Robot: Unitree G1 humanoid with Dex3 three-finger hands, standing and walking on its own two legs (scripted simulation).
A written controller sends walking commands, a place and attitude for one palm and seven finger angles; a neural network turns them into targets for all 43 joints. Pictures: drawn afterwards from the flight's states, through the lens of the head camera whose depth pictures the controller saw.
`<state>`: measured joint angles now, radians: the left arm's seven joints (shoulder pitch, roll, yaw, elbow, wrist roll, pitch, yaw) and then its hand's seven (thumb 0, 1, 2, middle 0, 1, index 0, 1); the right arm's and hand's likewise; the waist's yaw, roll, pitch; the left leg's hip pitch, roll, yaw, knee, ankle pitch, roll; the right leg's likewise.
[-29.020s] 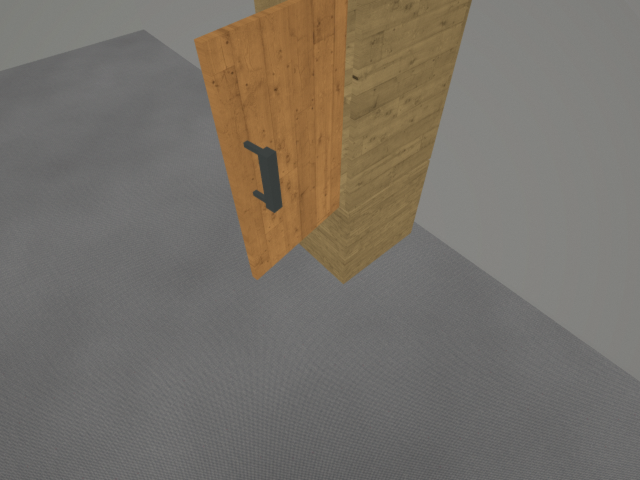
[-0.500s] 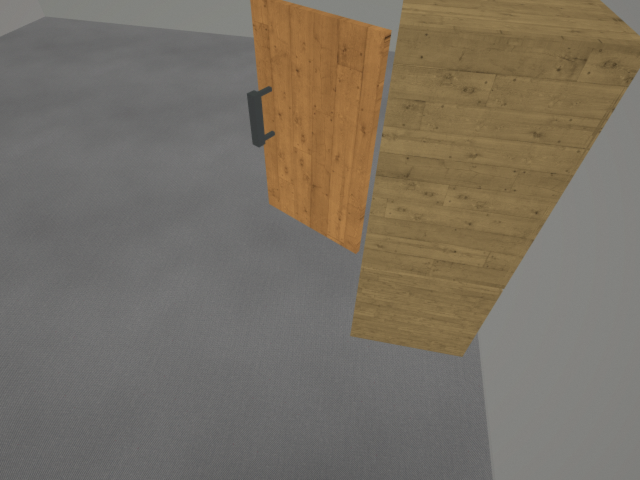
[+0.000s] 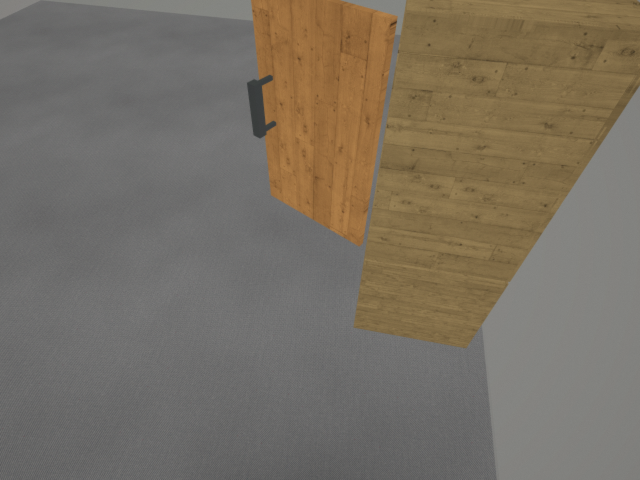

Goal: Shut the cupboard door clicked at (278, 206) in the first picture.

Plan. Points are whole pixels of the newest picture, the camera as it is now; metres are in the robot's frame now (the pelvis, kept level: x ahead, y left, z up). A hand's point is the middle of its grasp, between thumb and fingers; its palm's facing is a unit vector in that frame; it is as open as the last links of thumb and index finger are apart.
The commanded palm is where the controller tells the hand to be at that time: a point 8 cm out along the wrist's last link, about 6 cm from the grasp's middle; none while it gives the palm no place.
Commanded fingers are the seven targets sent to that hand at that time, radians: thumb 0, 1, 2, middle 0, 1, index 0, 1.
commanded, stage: look to check the result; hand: left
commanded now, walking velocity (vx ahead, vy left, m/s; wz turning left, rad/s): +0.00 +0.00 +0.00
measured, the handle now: (263, 106) +0.93 +0.18 -0.02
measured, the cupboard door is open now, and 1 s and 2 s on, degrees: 63 63 63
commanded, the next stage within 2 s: walk to a spot facing it in 0.30 s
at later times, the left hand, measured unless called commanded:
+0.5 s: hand out of the picture +0.06 +0.21 -0.17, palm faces +0.01 -0.96 -0.27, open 7.4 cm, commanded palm none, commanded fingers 0.00 0.90 0.90 -0.20 -0.30 -0.20 -0.30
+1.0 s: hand out of the picture +0.02 +0.23 -0.18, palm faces +0.27 -0.93 -0.25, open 7.4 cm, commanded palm none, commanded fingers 0.00 0.90 0.90 -0.20 -0.30 -0.20 -0.30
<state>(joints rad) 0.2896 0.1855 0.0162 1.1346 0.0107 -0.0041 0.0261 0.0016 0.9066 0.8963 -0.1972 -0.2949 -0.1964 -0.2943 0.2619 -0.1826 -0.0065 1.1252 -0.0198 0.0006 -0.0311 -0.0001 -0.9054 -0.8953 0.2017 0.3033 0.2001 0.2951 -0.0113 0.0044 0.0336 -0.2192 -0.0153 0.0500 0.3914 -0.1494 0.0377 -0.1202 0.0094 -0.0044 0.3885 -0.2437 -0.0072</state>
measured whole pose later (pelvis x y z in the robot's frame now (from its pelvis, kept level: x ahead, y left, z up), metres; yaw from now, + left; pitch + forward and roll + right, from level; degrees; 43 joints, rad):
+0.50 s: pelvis +0.01 +0.00 +0.00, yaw +0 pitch -1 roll +0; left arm 0.19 0.25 0.02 1.12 0.01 -0.01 0.02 0.00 0.91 0.90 -0.20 -0.30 -0.20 -0.29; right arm 0.18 -0.25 0.00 1.12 -0.02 0.00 -0.02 0.00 -0.90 -0.90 0.20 0.30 0.20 0.30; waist -0.02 0.00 0.04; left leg -0.18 -0.02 0.04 0.36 -0.16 0.03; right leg -0.08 0.01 -0.01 0.34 -0.24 -0.01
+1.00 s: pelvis +0.00 +0.01 -0.01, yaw +15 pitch +1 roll -1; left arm 0.17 0.24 0.08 0.94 0.02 0.05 0.02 0.00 0.91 0.90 -0.20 -0.30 -0.20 -0.29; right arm 0.22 -0.20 -0.04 0.97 -0.04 0.03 -0.01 0.00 -0.90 -0.89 0.20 0.30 0.20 0.30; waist -0.02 -0.01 0.10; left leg -0.33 -0.07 -0.04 0.48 -0.16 0.07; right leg -0.44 -0.04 0.00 1.05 -0.41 0.05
